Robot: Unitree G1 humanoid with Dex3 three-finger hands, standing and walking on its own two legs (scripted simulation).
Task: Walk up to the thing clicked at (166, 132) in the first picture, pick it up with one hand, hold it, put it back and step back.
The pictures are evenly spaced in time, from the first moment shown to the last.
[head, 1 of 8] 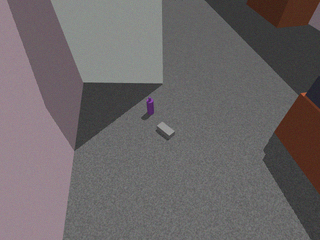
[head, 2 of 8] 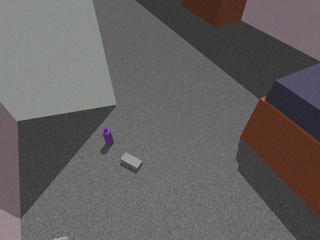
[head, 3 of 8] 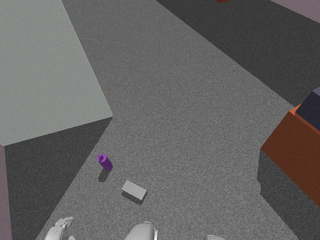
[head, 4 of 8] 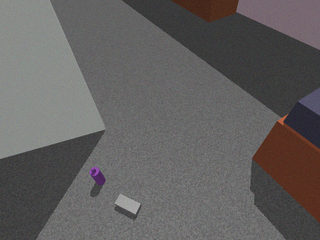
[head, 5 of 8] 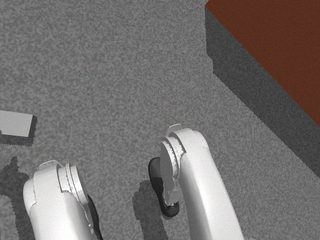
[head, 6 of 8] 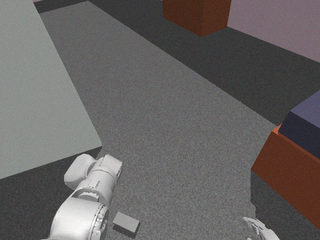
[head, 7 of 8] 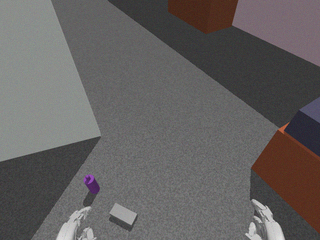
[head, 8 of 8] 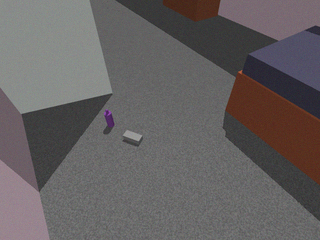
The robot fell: no
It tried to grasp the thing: yes
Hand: left
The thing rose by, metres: 0.00
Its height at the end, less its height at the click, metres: +0.00
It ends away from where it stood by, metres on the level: 0.00
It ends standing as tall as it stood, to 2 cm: yes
